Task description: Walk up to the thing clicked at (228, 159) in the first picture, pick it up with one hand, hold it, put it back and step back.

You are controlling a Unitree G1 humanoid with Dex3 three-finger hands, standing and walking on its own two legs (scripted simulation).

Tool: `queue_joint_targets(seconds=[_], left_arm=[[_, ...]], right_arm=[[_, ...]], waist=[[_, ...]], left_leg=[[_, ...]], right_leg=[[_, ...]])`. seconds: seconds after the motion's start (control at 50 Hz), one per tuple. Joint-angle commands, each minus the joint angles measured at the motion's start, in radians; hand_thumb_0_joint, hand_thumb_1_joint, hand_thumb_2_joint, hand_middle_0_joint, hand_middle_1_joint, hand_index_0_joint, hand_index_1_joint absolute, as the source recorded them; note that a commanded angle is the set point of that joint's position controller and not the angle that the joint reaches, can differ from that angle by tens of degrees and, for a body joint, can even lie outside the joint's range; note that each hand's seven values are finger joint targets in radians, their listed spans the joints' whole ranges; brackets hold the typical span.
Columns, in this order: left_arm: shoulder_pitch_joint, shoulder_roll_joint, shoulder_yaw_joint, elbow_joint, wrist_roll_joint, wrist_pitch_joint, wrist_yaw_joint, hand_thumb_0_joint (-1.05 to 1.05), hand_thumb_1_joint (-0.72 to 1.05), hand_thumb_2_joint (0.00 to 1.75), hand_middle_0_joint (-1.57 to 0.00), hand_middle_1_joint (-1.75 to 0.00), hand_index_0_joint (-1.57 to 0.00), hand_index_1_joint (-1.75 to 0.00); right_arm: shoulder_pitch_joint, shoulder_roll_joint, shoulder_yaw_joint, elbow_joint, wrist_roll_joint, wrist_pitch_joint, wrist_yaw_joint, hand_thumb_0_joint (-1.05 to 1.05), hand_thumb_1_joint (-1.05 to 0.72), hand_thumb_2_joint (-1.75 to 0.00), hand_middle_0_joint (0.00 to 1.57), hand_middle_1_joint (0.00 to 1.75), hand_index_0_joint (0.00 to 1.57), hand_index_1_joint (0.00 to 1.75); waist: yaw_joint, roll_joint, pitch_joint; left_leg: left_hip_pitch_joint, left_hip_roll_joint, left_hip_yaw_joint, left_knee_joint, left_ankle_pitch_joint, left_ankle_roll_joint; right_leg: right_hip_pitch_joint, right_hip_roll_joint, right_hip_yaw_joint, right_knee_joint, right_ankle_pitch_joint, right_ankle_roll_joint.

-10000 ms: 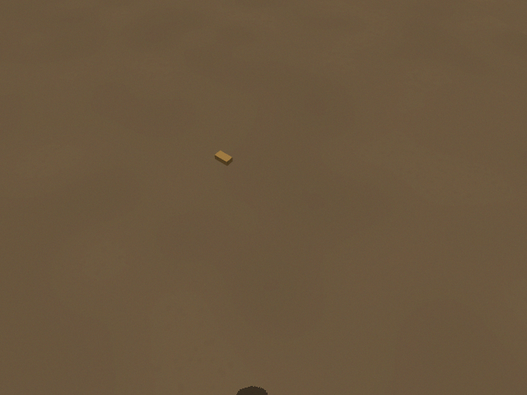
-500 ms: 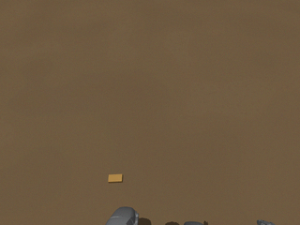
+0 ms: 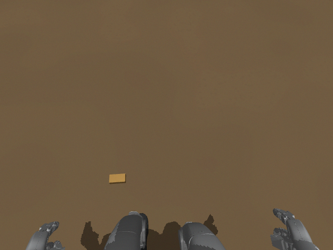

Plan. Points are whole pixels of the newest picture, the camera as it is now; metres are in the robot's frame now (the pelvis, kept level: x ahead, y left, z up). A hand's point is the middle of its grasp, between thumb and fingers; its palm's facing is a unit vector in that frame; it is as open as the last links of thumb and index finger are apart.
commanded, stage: walk up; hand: left
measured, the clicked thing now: (117, 178) +0.45 +0.26 -0.73
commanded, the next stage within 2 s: stand in 1.60 s
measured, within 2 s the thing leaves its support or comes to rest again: neither
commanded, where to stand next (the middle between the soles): +0.07 -0.01 m, yaw +4 degrees
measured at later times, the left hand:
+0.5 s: hand out of the picture -0.06 +0.28 -0.12, palm faces +0.10 -0.92 -0.37, open 7.4 cm
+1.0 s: hand out of the picture +0.06 +0.22 -0.12, palm faces +0.08 -0.90 -0.43, open 7.4 cm
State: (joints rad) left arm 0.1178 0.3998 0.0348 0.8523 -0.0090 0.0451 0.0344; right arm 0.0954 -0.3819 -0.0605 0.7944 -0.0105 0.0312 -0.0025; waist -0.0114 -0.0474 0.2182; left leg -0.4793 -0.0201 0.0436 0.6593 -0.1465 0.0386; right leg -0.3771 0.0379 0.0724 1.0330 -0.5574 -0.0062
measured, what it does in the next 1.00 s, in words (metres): steps on the spot: right foot, then left foot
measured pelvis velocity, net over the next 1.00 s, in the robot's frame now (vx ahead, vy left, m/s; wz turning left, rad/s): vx -0.01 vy -0.05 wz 0.12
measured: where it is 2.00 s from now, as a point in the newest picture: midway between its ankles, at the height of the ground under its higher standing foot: outside the picture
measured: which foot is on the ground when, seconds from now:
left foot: down 0.00-0.12, up 0.14-0.44, down 0.46-0.86, up 0.88-1.00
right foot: up 0.00-0.04, down 0.06-0.48, up 0.50-0.82, down 0.84-1.00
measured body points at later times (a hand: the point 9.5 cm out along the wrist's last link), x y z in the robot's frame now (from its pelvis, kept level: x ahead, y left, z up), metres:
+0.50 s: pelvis -0.05 +0.00 +0.02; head -0.04 +0.01 +0.47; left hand -0.06 +0.33 -0.10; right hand +0.03 -0.33 -0.09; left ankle -0.05 +0.11 -0.71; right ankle -0.05 -0.11 -0.70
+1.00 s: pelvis -0.01 -0.05 +0.01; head +0.05 -0.08 +0.45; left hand +0.06 +0.27 -0.09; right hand +0.11 -0.35 -0.14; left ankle -0.05 +0.09 -0.66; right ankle +0.13 -0.17 -0.71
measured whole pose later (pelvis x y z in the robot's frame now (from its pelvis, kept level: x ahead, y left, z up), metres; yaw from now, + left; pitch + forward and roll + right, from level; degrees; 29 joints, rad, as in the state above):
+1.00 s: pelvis -0.01 -0.05 +0.01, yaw +7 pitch -3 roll +1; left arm 0.13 0.33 0.02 0.91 0.01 -0.03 0.01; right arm 0.18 -0.41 -0.05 0.88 0.01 0.05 0.00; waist 0.00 0.08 0.19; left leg -0.40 -0.03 -0.08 1.07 -0.55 0.02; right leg -0.44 -0.07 -0.04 0.65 -0.15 0.01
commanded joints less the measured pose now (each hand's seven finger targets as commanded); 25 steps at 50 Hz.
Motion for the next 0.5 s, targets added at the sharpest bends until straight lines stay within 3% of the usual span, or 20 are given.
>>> queue_joint_targets(seconds=[0.0, 0.04, 0.06, 0.08, 0.1, 0.12, 0.14, 0.16, 0.18, 0.2, 0.22, 0.26, 0.3, 0.34, 0.38, 0.42, 0.44, 0.46, 0.48], left_arm=[[0.162, 0.195, 0.079, -0.012, 0.03, -0.014, -0.006, 0.0, 0.9, 0.9, -0.2, -0.3, -0.2, -0.3], [0.248, 0.189, 0.093, 0.034, 0.039, -0.018, -0.023, 0.0, 0.9, 0.9, -0.2, -0.3, -0.2, -0.3], [0.272, 0.193, 0.098, 0.042, 0.048, -0.025, -0.029, 0.0, 0.9, 0.9, -0.2, -0.3, -0.2, -0.3], [0.27, 0.238, 0.113, 0.032, 0.064, -0.029, -0.031, 0.0, 0.9, 0.9, -0.2, -0.3, -0.2, -0.3], [0.165, 0.323, 0.126, -0.016, 0.068, -0.027, -0.03, 0.0, 0.9, 0.9, -0.2, -0.3, -0.2, -0.3], [0.04, 0.359, 0.129, -0.062, 0.063, -0.033, -0.029, 0.0, 0.9, 0.9, -0.2, -0.3, -0.2, -0.3], [-0.022, 0.292, 0.113, -0.077, 0.059, -0.04, -0.03, 0.0, 0.9, 0.9, -0.2, -0.3, -0.2, -0.3], [-0.041, 0.223, 0.096, -0.068, 0.054, -0.054, -0.024, 0.0, 0.9, 0.9, -0.2, -0.3, -0.2, -0.3], [-0.025, 0.191, 0.097, -0.046, 0.051, -0.062, -0.018, 0.0, 0.9, 0.9, -0.2, -0.3, -0.2, -0.3], [0.002, 0.191, 0.102, -0.034, 0.054, -0.065, -0.022, 0.0, 0.9, 0.9, -0.2, -0.3, -0.2, -0.3], [0.048, 0.206, 0.107, -0.035, 0.057, -0.069, -0.029, 0.0, 0.9, 0.9, -0.2, -0.3, -0.2, -0.3], [0.105, 0.236, 0.115, -0.046, 0.07, -0.069, -0.042, 0.0, 0.9, 0.9, -0.2, -0.3, -0.2, -0.3], [0.157, 0.253, 0.127, -0.048, 0.061, -0.061, -0.056, 0.0, 0.9, 0.9, -0.2, -0.3, -0.2, -0.3], [0.224, 0.26, 0.121, -0.04, 0.055, -0.061, -0.069, 0.0, 0.9, 0.9, -0.2, -0.3, -0.2, -0.3], [0.206, 0.262, 0.114, -0.05, 0.048, -0.059, -0.078, 0.0, 0.9, 0.9, -0.2, -0.3, -0.2, -0.3], [0.13, 0.228, 0.09, -0.079, 0.038, -0.052, -0.084, 0.0, 0.9, 0.9, -0.2, -0.3, -0.2, -0.3], [0.125, 0.168, 0.075, -0.1, 0.036, -0.048, -0.084, 0.0, 0.9, 0.9, -0.2, -0.3, -0.2, -0.3], [0.115, 0.111, 0.063, -0.128, 0.026, -0.049, -0.087, 0.0, 0.9, 0.9, -0.2, -0.3, -0.2, -0.3], [0.091, 0.198, 0.086, -0.12, 0.044, -0.045, -0.078, 0.0, 0.9, 0.9, -0.2, -0.3, -0.2, -0.3]], right_arm=[[0.086, -0.282, -0.077, -0.041, -0.017, -0.023, -0.016, 0.0, -0.9, -0.9, 0.2, 0.3, 0.2, 0.3], [0.037, -0.292, -0.073, -0.044, -0.019, -0.016, -0.014, 0.0, -0.9, -0.9, 0.2, 0.3, 0.2, 0.3], [0.033, -0.262, -0.064, -0.04, -0.018, -0.013, -0.012, 0.0, -0.9, -0.9, 0.2, 0.3, 0.2, 0.3], [0.044, -0.208, -0.051, -0.04, -0.012, -0.011, -0.013, 0.0, -0.9, -0.9, 0.2, 0.3, 0.2, 0.3], [-0.051, -0.203, -0.051, -0.05, -0.009, -0.02, -0.023, 0.0, -0.9, -0.9, 0.2, 0.3, 0.2, 0.3], [-0.033, -0.276, -0.078, -0.03, -0.015, -0.027, -0.034, 0.0, -0.9, -0.9, 0.2, 0.3, 0.2, 0.3], [0.009, -0.281, -0.075, 0.005, -0.005, -0.033, -0.024, 0.0, -0.9, -0.9, 0.2, 0.3, 0.2, 0.3], [0.071, -0.242, -0.063, 0.042, 0.006, -0.035, -0.014, 0.0, -0.9, -0.9, 0.2, 0.3, 0.2, 0.3], [0.121, -0.195, -0.05, 0.06, 0.008, -0.036, -0.01, 0.0, -0.9, -0.9, 0.2, 0.3, 0.2, 0.3], [0.162, -0.175, -0.041, 0.068, 0.008, -0.038, -0.011, 0.0, -0.9, -0.9, 0.2, 0.3, 0.2, 0.3], [0.17, -0.184, -0.037, 0.067, 0.004, -0.044, -0.012, 0.0, -0.9, -0.9, 0.2, 0.3, 0.2, 0.3], [0.147, -0.231, -0.038, 0.061, 0.003, -0.062, -0.008, 0.0, -0.9, -0.9, 0.2, 0.3, 0.2, 0.3], [0.115, -0.248, -0.043, 0.047, -0.004, -0.082, -0.001, 0.0, -0.9, -0.9, 0.2, 0.3, 0.2, 0.3], [0.085, -0.242, -0.048, 0.032, -0.009, -0.098, 0.008, 0.0, -0.9, -0.9, 0.2, 0.3, 0.2, 0.3], [0.125, -0.219, -0.046, 0.043, -0.007, -0.114, 0.013, 0.0, -0.9, -0.9, 0.2, 0.3, 0.2, 0.3], [0.293, -0.211, -0.063, 0.102, -0.006, -0.129, 0.002, 0.0, -0.9, -0.9, 0.2, 0.3, 0.2, 0.3], [0.385, -0.26, -0.086, 0.119, -0.014, -0.134, -0.007, 0.0, -0.9, -0.9, 0.2, 0.3, 0.2, 0.3], [0.437, -0.345, -0.104, 0.104, -0.037, -0.136, -0.017, 0.0, -0.9, -0.9, 0.2, 0.3, 0.2, 0.3], [0.397, -0.399, -0.113, 0.073, -0.022, -0.135, -0.02, 0.0, -0.9, -0.9, 0.2, 0.3, 0.2, 0.3]], waist=[[0.0, 0.218, -0.323], [0.04, 0.218, -0.281], [0.053, 0.193, -0.259], [0.058, -0.007, -0.212], [0.108, -0.182, -0.113], [0.069, -0.128, -0.034], [0.033, -0.062, -0.007], [0.003, 0.02, -0.023], [-0.009, 0.005, -0.071], [-0.008, -0.025, -0.124], [0.024, -0.058, -0.154], [0.076, -0.145, -0.151], [0.107, -0.162, -0.126], [0.123, -0.132, -0.106], [0.084, -0.108, -0.112], [-0.022, -0.012, -0.168], [-0.063, 0.121, -0.218], [-0.08, 0.279, -0.216], [-0.09, 0.156, -0.13]], left_leg=[[0.264, 0.299, -0.412, -0.237, -0.08, 0.183], [0.038, 0.249, -0.352, -0.273, -0.307, 0.118], [-0.052, 0.188, -0.287, -0.239, -0.396, 0.05], [-0.178, 0.064, -0.183, -0.035, -0.477, -0.024], [-0.154, -0.073, -0.116, 0.228, -0.413, -0.044], [-0.024, -0.015, -0.191, 0.36, -0.369, -0.047], [0.039, -0.011, -0.181, 0.365, -0.315, -0.043], [0.006, -0.051, -0.194, 0.365, -0.249, -0.039], [-0.029, -0.077, -0.194, 0.372, -0.233, -0.028], [-0.018, -0.071, -0.177, 0.371, -0.228, -0.028], [-0.023, -0.061, -0.151, 0.348, -0.231, -0.04], [-0.107, -0.02, -0.075, 0.214, -0.296, -0.054], [-0.131, 0.012, -0.052, 0.106, -0.346, -0.055], [-0.076, 0.017, -0.048, 0.012, -0.374, -0.036], [0.069, 0.015, -0.03, -0.15, -0.284, -0.012], [0.414, -0.017, -0.001, -0.336, -0.098, 0.014], [0.645, 0.088, -0.209, -0.357, -0.209, 0.051], [0.747, 0.332, -0.637, -0.434, -0.501, 0.135], [0.577, 0.478, -0.778, -0.486, -0.68, 0.254]], right_leg=[[0.054, -0.032, -0.037, -0.228, -0.028, -0.018], [0.25, -0.027, -0.073, -0.418, 0.08, -0.054], [0.309, -0.031, -0.037, -0.488, 0.068, -0.076], [0.285, -0.165, 0.218, -0.669, -0.171, -0.133], [-0.018, -0.418, 0.557, -0.841, -0.389, -0.237], [-0.219, -0.483, 0.608, -0.869, -0.383, -0.289], [-0.243, -0.426, 0.466, -0.816, -0.209, -0.256], [-0.095, -0.296, 0.273, -0.748, 0.049, -0.189], [0.03, -0.239, 0.179, -0.724, 0.209, -0.139], [0.098, -0.208, 0.14, -0.728, 0.209, -0.117], [0.159, -0.205, 0.16, -0.746, 0.124, -0.123], [0.307, -0.226, 0.198, -0.757, -0.079, -0.164], [0.376, -0.278, 0.234, -0.76, -0.108, -0.203], [0.348, -0.305, 0.248, -0.766, -0.099, -0.219], [0.275, -0.291, 0.195, -0.732, -0.015, -0.206], [0.084, -0.191, 0.03, -0.545, 0.061, -0.137], [-0.145, -0.118, -0.049, -0.333, 0.024, -0.087], [-0.43, -0.001, -0.125, -0.059, -0.024, -0.023], [-0.47, -0.095, 0.007, 0.018, 0.002, -0.02]])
